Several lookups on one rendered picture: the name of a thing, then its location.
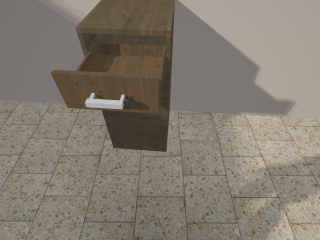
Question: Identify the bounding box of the cabinet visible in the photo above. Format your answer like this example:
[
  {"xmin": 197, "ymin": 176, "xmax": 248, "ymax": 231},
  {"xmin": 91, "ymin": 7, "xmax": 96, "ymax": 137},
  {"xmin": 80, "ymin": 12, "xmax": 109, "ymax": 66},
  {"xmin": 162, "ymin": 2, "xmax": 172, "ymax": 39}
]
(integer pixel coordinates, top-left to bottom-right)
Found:
[{"xmin": 75, "ymin": 0, "xmax": 175, "ymax": 152}]

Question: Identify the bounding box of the drawer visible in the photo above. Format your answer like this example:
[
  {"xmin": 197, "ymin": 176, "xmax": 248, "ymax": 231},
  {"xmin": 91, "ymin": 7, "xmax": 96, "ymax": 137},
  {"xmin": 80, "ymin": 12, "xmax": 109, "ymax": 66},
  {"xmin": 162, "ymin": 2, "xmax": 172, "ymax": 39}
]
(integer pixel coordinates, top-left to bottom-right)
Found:
[{"xmin": 51, "ymin": 42, "xmax": 166, "ymax": 114}]

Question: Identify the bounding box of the handle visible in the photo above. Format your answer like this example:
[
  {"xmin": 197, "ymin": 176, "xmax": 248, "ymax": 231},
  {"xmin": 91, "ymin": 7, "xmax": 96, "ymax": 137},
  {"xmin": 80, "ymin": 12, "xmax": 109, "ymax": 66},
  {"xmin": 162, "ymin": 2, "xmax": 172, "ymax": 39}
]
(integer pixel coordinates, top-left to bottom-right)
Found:
[{"xmin": 85, "ymin": 93, "xmax": 125, "ymax": 110}]

